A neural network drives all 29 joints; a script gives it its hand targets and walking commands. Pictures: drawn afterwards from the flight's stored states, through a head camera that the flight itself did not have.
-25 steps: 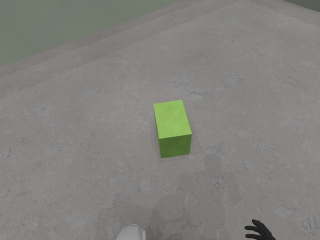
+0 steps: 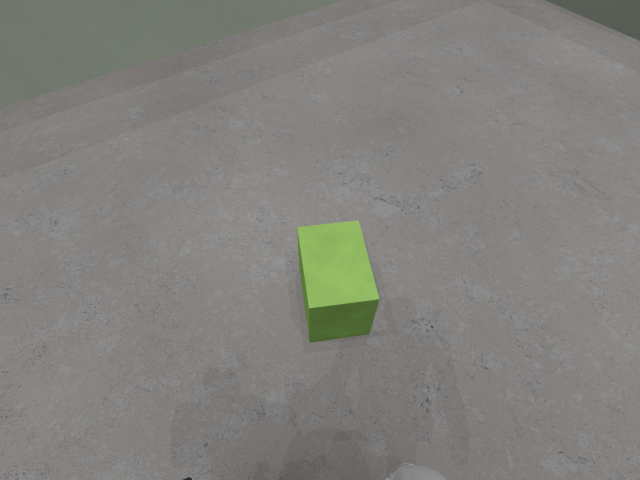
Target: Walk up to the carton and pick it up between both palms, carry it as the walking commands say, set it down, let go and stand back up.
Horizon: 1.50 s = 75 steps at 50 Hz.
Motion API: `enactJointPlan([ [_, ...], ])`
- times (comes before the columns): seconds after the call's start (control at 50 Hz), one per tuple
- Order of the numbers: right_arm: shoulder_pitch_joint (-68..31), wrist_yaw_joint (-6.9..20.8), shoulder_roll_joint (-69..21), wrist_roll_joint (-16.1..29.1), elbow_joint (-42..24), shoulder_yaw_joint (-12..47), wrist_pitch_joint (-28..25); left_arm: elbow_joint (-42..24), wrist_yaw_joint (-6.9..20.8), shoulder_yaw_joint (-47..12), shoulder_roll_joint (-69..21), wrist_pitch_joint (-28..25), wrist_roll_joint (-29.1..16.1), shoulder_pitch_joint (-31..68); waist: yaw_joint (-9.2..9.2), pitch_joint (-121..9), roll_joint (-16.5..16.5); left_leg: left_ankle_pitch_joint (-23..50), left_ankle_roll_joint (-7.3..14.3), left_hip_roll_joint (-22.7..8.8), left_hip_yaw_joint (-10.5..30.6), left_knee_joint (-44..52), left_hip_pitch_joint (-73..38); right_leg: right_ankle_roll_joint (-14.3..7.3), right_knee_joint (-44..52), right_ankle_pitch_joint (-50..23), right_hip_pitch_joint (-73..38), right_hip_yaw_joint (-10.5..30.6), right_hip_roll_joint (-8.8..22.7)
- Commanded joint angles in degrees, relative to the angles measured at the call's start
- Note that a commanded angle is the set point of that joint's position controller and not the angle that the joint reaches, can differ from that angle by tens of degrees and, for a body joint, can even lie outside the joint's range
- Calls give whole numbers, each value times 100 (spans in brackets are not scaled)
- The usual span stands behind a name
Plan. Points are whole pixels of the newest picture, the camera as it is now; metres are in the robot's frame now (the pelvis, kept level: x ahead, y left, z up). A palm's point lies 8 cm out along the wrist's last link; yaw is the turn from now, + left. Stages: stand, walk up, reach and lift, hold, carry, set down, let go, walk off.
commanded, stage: walk up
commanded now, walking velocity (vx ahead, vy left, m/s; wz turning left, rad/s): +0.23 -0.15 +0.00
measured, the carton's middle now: (333, 281) +0.73 -0.01 -0.65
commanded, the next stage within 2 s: none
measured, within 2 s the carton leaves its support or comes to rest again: neither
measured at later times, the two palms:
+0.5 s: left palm out of the picture +0.06 +0.23 -0.14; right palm (529, 455) +0.17 -0.26 -0.14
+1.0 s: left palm out of the picture +0.12 +0.23 -0.15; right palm (514, 474) +0.15 -0.23 -0.14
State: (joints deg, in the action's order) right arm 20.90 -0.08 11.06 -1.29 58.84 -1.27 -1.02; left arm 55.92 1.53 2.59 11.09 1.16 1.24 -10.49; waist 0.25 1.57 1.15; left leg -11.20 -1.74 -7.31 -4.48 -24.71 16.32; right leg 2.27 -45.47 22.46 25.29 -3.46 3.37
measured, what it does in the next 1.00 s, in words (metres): walks ahead: right foot, then left foot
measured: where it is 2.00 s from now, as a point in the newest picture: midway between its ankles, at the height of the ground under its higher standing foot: (357, 460)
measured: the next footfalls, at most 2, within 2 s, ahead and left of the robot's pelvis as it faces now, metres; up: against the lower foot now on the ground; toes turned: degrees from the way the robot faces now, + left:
right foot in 0.08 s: +0.07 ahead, -0.16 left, +0.00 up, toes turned -4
left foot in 0.54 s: +0.17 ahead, +0.12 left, +0.00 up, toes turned +6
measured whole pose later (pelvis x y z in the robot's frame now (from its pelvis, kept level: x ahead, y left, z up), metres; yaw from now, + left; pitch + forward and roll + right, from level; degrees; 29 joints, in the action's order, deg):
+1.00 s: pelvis +0.11 +0.00 +0.00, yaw +0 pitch +0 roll -1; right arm 13.2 -1.3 8.9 -1.1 58.8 -1.3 0.3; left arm 61.7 -0.6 2.0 10.5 3.2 0.9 -13.9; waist 0.3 1.7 0.7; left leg -12.4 1.9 -3.2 -4.6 -26.8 15.1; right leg 2.2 -43.3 24.7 16.9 -2.7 2.8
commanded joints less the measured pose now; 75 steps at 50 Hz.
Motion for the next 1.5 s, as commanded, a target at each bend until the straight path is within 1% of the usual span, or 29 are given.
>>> enactJointPlan([
  [0.0,-468,-109,1167,-34,-326,-347,2,89,-49,-64,159,-179,-5,-826,-120,-597,-1021,-559,487,-1014,496,450,-102,26,2197,-1042,-1492,-327,-110],
  [0.02,-152,-68,835,-64,-259,-273,-7,301,-118,-58,289,-313,12,-1318,-157,-918,-536,-1026,367,-538,72,-364,69,-43,2627,-881,-2223,-72,72],
  [0.04,-103,-56,320,-26,-285,-166,16,278,-167,108,907,-434,109,-1551,-315,-946,816,-1762,152,303,-234,-1898,979,-247,3525,-79,-2664,1952,1420],
  [0.06,-247,-76,271,-98,-363,-102,145,246,-181,150,1374,-431,128,-1409,-195,-423,1245,-1969,63,495,127,-2777,1767,-575,3898,443,-2229,3168,2228],
  [0.1,-704,1,482,-192,-483,-178,251,154,-162,124,1201,-320,56,-869,-148,451,667,-1331,34,81,638,-3178,1788,-675,4137,1755,-1181,2634,1731],
  [0.12,-654,56,522,-141,-404,-170,254,134,-145,87,1091,-354,45,-600,-83,792,1073,-946,-105,34,534,-3066,1578,-601,4193,1442,-712,2332,1494],
  [0.22,-513,91,581,-57,-73,-267,256,316,-267,85,1020,-569,-11,-1428,-231,-61,396,-625,-240,207,399,-3421,1527,-730,3190,-3077,-2319,1742,1594],
  [0.32,-1275,122,326,12,-246,-178,211,650,-347,102,882,-567,10,-1988,-540,76,895,-817,-222,278,172,-2778,1843,-1004,2872,-4575,-2889,1520,1573],
  [0.42,-1658,107,223,26,-309,-124,120,592,-383,145,909,-496,62,-1751,-513,200,553,-1068,-201,109,186,-1769,1415,-1300,2840,-4484,-2588,1436,1799],
  [0.48,-1232,134,159,175,-286,-55,-42,461,-283,90,832,-399,31,-1011,-33,-150,1625,-439,-91,364,-190,-177,-31,-852,2383,-2929,-2040,386,860],
  [0.5,-610,85,370,199,-30,-122,-153,601,-287,62,606,-342,11,-938,258,-430,1241,286,-175,499,-455,483,-1034,-621,1610,-2249,-1671,75,391],
  [0.54,504,-55,1431,-72,237,-391,-302,445,-295,-52,-83,-392,46,-1184,592,-1047,-1838,2357,343,-1921,2368,869,-2728,-147,-525,802,376,-14,-291],
  [0.58,-576,-128,931,47,77,-149,-193,446,-365,17,136,-144,-161,-1203,-36,-539,-1284,6099,816,-1512,1318,365,-1591,-48,-353,1008,-481,550,-115],
  [0.6,-556,-142,739,56,34,-85,-177,487,-323,55,316,-142,-218,-1223,-74,-391,-1150,6260,719,-1171,916,165,-1512,-45,-391,592,-445,437,-159],
  [0.7,-506,-231,698,50,-65,-171,-177,628,-319,8,305,36,-100,-936,-26,-536,-547,5392,841,-1107,791,154,-1750,-40,-27,492,-498,292,-135],
  [0.72,-532,-241,718,66,-53,-163,-132,502,-335,-10,263,60,-137,-790,28,-687,-998,4561,879,-922,701,309,-1523,-21,117,429,-682,288,-96],
  [0.86,-579,-303,1013,-44,-284,-388,94,344,-215,69,457,262,53,-313,199,202,-489,-2122,1193,-1728,1919,1659,-472,-30,-595,264,178,505,160],
  [0.96,-541,-299,1148,-105,-191,-470,107,309,-146,70,470,132,-2,-398,200,138,-993,-1578,1078,-1489,1317,1414,-92,-51,88,166,-257,260,42],
  [1.02,-1116,-171,752,-69,-159,-357,139,632,-257,-155,-193,-67,-37,-1100,-160,161,-1306,-823,585,-655,535,841,285,-74,2394,-1029,-1649,-61,-215],
  [1.04,-1009,-162,689,-8,-158,-353,163,790,-283,-139,92,-98,-36,-1175,-145,237,-705,-173,419,-534,441,232,140,-67,2807,-1351,-1568,2,-139],
  [1.08,-633,-218,251,69,-141,-176,266,542,-304,42,1065,-199,17,-750,82,-16,1257,-1725,38,532,-162,-1369,708,-655,3529,-2481,-1640,1995,1408],
  [1.12,-656,-174,254,23,-7,-188,436,540,-309,-88,764,-349,32,-690,27,87,296,-1473,136,478,474,-1656,381,-736,3481,-2329,-1330,1812,1419],
  [1.2,-499,-154,302,79,113,-153,411,719,-369,-176,424,-364,-17,-662,110,299,942,-1212,40,524,300,-1643,360,-787,3071,-3856,-1550,1298,935],
  [1.3,-613,-189,80,92,97,-70,338,789,-423,-132,531,-404,39,-899,-65,-303,644,-1426,117,629,371,-1279,275,-772,2409,-5912,-2639,1311,1112],
  [1.36,-819,-171,72,140,12,-124,305,593,-456,-65,642,-287,-57,-1034,-98,-276,665,-854,44,427,375,-669,202,-815,2467,-4837,-2433,1138,1203],
  [1.38,-499,-116,455,164,-80,-224,240,558,-336,20,1013,-193,-1,-979,-1,-646,1260,-1110,105,470,36,-673,-87,-845,2946,253,-2248,601,687],
  [1.4,-630,-14,398,81,16,-174,208,419,-313,30,1057,-166,38,-710,-13,-188,1077,-1127,113,609,-164,-702,-103,-837,3207,1912,-1659,909,777],
  [1.44,-324,12,146,-1,61,-126,167,282,-294,20,849,-78,-5,-472,227,180,698,-1185,95,606,-221,-436,-1022,-783,3081,2361,-354,1027,780],
  [1.48,353,-71,597,-113,198,-298,68,189,-235,-55,500,-105,-48,-299,602,226,-1139,-2498,484,-473,1420,720,-2110,-387,1267,1541,1179,374,150],
])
